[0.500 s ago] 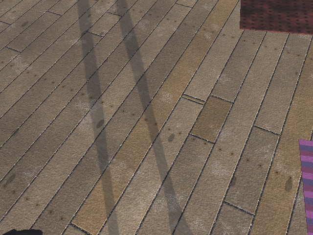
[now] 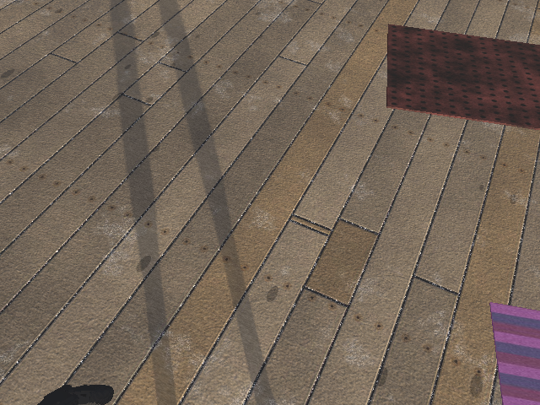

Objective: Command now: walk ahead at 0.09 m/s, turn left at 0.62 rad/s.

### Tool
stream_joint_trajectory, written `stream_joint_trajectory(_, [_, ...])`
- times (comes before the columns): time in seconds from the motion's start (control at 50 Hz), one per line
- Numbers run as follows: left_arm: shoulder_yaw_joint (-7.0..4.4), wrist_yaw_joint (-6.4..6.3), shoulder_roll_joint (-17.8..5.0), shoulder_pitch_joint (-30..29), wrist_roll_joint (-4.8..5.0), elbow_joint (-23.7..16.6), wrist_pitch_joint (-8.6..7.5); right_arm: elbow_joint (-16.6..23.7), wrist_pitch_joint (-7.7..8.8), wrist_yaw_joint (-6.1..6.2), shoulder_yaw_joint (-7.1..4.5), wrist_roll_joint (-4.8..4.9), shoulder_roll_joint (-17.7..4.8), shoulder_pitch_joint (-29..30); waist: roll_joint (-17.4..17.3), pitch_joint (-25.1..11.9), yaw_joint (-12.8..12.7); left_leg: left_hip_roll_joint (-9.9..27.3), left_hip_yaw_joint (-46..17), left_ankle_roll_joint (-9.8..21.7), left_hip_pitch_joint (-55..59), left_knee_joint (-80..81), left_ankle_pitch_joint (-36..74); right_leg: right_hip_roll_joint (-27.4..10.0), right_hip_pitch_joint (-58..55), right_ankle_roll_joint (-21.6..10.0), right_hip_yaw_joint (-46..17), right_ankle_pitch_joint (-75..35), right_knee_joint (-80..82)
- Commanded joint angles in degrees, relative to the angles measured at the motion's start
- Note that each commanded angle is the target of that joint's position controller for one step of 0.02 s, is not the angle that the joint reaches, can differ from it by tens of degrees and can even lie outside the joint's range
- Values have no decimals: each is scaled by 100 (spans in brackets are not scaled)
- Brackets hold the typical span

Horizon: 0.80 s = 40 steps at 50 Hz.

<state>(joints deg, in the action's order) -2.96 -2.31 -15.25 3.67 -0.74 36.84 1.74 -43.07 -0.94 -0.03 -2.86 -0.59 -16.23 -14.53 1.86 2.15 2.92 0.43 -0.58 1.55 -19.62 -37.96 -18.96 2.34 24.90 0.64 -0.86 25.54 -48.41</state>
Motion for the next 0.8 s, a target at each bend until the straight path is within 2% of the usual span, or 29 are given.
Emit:
stream_joint_trajectory(0.02, [-277,8,-602,-181,58,-493,-117,484,233,85,-393,46,-1234,-60,-968,-530,-193,1466,-2861,1307,1203,2134,817,64,1356,46,-603,441,-1739])
stream_joint_trajectory(0.04, [-304,86,-654,-137,83,-462,-175,507,235,106,-383,232,-1113,-18,-830,-555,-219,1307,-2819,1113,1291,2322,-993,-107,1439,-2,-615,-22,-1271])
stream_joint_trajectory(0.06, [-321,150,-649,-304,93,-489,-258,522,222,153,-364,312,-1048,-17,-989,-496,-164,1253,-2919,1064,1322,2527,-1774,-129,1446,21,-536,-333,-937])
stream_joint_trajectory(0.12, [-295,311,-464,-598,186,-512,-564,586,185,260,-388,228,-1041,-273,-1062,-424,-47,969,-2795,1043,1237,2679,-1564,87,917,135,-352,-640,201])
stream_joint_trajectory(0.18, [-263,355,-309,-611,224,-445,-760,736,207,279,-421,274,-1080,-216,-1140,-357,-89,683,-2667,1032,814,2477,-1234,277,118,207,-288,-592,1312])
stream_joint_trajectory(0.22, [-293,355,-367,-442,293,-415,-821,928,174,235,-401,308,-1031,35,-1267,-298,-224,569,-2811,993,290,2345,-1100,317,-553,268,-268,-628,1849])
stream_joint_trajectory(0.24, [-186,338,-434,51,-101,-220,-523,855,21,-63,-560,-195,-1394,201,-1321,-402,-279,129,-2433,873,57,2106,-1125,441,-1032,242,74,-403,2037])
stream_joint_trajectory(0.26, [-209,252,-432,340,-89,-182,-424,964,-26,-178,-541,-148,-1183,415,-1061,-303,-525,-47,-2379,707,-526,1807,-1136,394,-1755,213,125,-900,2623])
stream_joint_trajectory(0.28, [-257,142,-691,839,-50,-91,-409,1039,-1,-201,-481,-72,-927,575,-712,-350,-803,-283,-2202,426,-1547,1246,-1251,44,-2973,113,-54,-1072,2782])
stream_joint_trajectory(0.3, [-353,51,-1236,1541,-92,-30,-455,1194,56,-178,-357,-8,-462,623,279,-633,-1100,-714,-1484,159,-2582,-144,-1585,-1238,-4005,-122,-1274,130,3265])
stream_joint_trajectory(0.32, [-464,10,-1914,1440,-271,-112,-464,1522,111,-157,-195,29,-81,752,1136,-612,-964,-851,-860,73,-3585,-1570,-1267,-2759,-3845,-583,-3552,1947,3936])
stream_joint_trajectory(0.34, [-449,36,-1682,1187,-363,-82,-494,1588,137,-158,-179,-66,-400,864,620,-473,-755,-34,-791,136,-3696,-2326,-552,-3020,-3284,-1018,-4016,2240,3861])
stream_joint_trajectory(0.36, [-303,105,-1208,1094,-295,-73,-543,1499,156,-211,-226,-136,-605,941,244,-273,-667,11,-798,146,-3628,-2559,-208,-2636,-2993,-996,-3420,1973,3756])
stream_joint_trajectory(0.38, [-225,160,-990,1127,-239,-11,-590,1365,171,-295,-239,-187,-650,783,239,-213,-575,19,-797,96,-3423,-2609,38,-2191,-2813,-841,-2698,1512,3765])
stream_joint_trajectory(0.42, [-152,190,-889,1436,-208,192,-682,1215,174,-455,-229,-243,-663,662,538,-111,-586,-82,-738,22,-3044,-2656,372,-1677,-2454,-771,-1894,901,3981])
stream_joint_trajectory(0.48, [-164,273,-928,1878,-113,509,-770,1400,203,-506,-127,-247,-593,1233,459,303,-657,-157,-667,-56,-3017,-1906,701,-1529,-2269,-984,-1497,149,4179])
stream_joint_trajectory(0.52, [-154,308,-905,1786,-42,572,-748,1513,247,-566,-19,-232,-523,1652,599,372,-642,125,49,-129,-2139,-774,910,-1335,-1802,-982,-1146,-577,4311])
stream_joint_trajectory(0.56, [-199,333,-1084,1908,-42,683,-717,1586,298,-586,57,-154,-405,1863,806,389,-690,-4,346,-76,-898,-99,635,-1379,-1256,-973,-1012,-1565,4354])
stream_joint_trajectory(0.58, [-243,345,-1241,1969,-26,756,-693,1554,313,-556,43,-138,-443,1714,850,357,-587,-131,411,-20,-355,118,421,-1466,-1150,-995,-1010,-2167,4210])
stream_joint_trajectory(0.6, [-273,353,-1359,1970,-7,811,-686,1427,335,-474,-20,-123,-577,1293,779,179,-339,-296,439,43,364,342,392,-1485,-1110,-972,-947,-3306,3751])
stream_joint_trajectory(0.62, [-279,360,-1394,1900,31,851,-693,1095,370,-350,-123,-146,-744,343,412,-270,186,-455,459,116,1583,708,584,-1239,-951,-890,-610,-4513,2567])
stream_joint_trajectory(0.64, [-249,375,-1307,1839,60,831,-740,806,421,-204,-248,-259,-1016,-697,115,-987,722,-125,188,196,3266,550,475,-883,-36,-797,-381,-4207,1005])
stream_joint_trajectory(0.66, [-69,378,-600,1839,78,576,-776,769,483,-67,-379,-430,-1626,-1646,-1176,-1947,1034,1733,-1984,427,4671,1142,-2135,-313,1379,-641,-185,-1022,-1283])
stream_joint_trajectory(0.68, [-70,346,-559,1632,169,295,-750,794,471,-17,-404,-368,-1837,-1732,-1760,-2351,959,2573,-4265,543,4155,2399,-3560,27,1955,-723,-524,179,-2429])
stream_joint_trajectory(0.7, [-142,327,-786,1294,107,323,-642,784,444,17,-288,-342,-1400,-981,-970,-1242,592,2364,-3683,477,3279,2354,-3070,-297,2314,-740,-602,-383,-2852])
stream_joint_trajectory(0.72, [-117,391,-709,1303,33,371,-600,767,453,9,-181,-268,-999,-606,-708,-690,311,2116,-2785,447,2575,2329,-2147,-578,2214,-713,-483,-803,-2606])
stream_joint_trajectory(0.74, [-110,458,-612,1484,17,536,-532,714,464,-9,-109,-241,-733,-331,-690,-387,33,1780,-2028,319,2087,2508,-1382,-734,1946,-631,-424,-1002,-2374])
stream_joint_trajectory(0.76, [-100,507,-536,1631,-47,575,-444,667,491,20,-72,-189,-643,-251,-1034,-258,-146,1707,-1618,352,1748,2650,-1063,-821,1803,-527,-354,-1027,-2312])
stream_joint_trajectory(0.8, [-72,603,-387,1396,-89,553,-269,485,595,6,-40,-90,-477,-304,-994,149,-262,1582,-895,325,1441,2971,-441,-921,1983,-428,-281,-1235,-2397])
